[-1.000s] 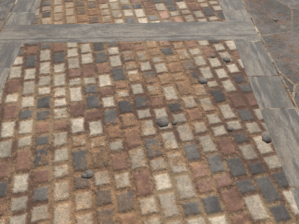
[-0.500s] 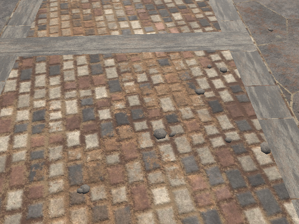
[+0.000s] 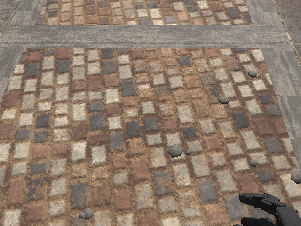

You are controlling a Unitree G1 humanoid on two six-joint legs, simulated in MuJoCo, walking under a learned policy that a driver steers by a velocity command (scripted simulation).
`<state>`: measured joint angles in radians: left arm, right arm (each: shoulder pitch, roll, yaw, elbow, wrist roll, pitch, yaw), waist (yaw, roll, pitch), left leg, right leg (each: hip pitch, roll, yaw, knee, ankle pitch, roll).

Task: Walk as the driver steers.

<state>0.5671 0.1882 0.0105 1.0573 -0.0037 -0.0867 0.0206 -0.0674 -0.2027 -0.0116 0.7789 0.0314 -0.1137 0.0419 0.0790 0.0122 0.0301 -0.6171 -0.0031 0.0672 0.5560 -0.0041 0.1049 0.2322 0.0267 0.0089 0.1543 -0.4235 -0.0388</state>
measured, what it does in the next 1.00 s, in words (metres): walks ahead: left foot, then right foot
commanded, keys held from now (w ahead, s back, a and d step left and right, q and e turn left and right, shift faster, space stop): w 0.88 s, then w+q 0.12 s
